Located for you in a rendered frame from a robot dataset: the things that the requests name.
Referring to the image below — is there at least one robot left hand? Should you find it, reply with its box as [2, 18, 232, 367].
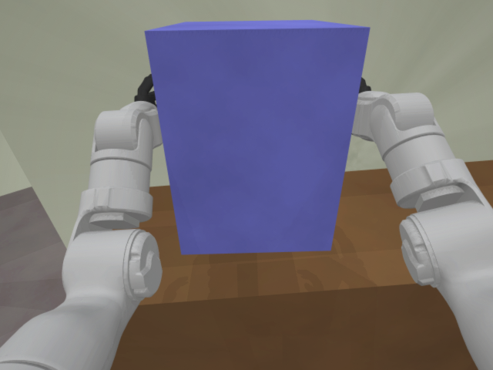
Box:
[134, 74, 157, 107]

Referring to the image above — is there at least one robot right upper arm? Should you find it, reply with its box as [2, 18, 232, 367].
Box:
[399, 200, 493, 370]

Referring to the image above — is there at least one robot right forearm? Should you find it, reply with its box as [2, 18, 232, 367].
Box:
[352, 91, 493, 216]

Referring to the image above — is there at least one robot left forearm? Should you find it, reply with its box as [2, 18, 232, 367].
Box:
[62, 101, 163, 290]

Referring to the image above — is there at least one carton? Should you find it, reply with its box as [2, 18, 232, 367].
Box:
[145, 20, 371, 255]

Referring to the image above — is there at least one robot left upper arm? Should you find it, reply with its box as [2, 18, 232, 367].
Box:
[0, 229, 163, 370]

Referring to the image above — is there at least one pedestal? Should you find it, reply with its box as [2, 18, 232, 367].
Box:
[110, 160, 493, 370]

